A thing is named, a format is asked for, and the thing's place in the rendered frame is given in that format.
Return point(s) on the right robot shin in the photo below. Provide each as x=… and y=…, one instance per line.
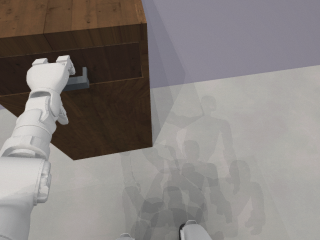
x=189, y=222

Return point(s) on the robot left upper arm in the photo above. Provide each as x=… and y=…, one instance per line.
x=24, y=182

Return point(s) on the cabinet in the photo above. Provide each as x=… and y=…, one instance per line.
x=108, y=117

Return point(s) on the robot shin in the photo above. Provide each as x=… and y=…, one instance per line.
x=189, y=222
x=125, y=235

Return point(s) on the drawer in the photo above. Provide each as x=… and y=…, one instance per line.
x=104, y=63

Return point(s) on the handle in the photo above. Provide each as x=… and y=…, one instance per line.
x=78, y=82

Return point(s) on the robot left forearm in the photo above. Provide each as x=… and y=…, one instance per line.
x=32, y=134

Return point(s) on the left robot shin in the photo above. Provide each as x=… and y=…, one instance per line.
x=125, y=235

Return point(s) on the left robot hand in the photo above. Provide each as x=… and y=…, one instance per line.
x=52, y=76

